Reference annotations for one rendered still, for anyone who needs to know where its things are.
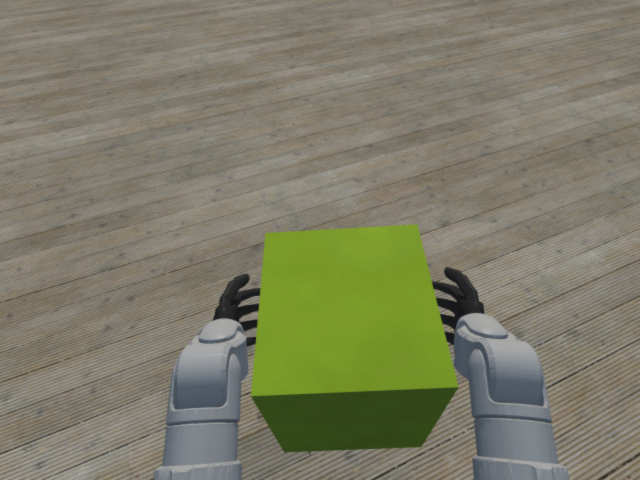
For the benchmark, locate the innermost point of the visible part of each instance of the left robot forearm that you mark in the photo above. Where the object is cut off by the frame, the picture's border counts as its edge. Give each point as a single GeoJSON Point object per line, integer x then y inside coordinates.
{"type": "Point", "coordinates": [204, 406]}

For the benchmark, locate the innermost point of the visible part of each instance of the right robot forearm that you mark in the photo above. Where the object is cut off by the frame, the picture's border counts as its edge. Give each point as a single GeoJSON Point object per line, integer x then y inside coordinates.
{"type": "Point", "coordinates": [514, 437]}

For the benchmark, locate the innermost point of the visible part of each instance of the left robot hand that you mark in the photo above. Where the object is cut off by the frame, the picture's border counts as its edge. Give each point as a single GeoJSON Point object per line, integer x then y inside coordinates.
{"type": "Point", "coordinates": [231, 298]}

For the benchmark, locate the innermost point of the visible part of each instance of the carton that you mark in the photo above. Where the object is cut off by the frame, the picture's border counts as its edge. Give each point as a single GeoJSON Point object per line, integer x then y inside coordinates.
{"type": "Point", "coordinates": [350, 347]}

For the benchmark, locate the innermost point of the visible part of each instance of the right robot hand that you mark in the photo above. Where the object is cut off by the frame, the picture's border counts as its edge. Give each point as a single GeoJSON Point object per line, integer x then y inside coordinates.
{"type": "Point", "coordinates": [466, 297]}

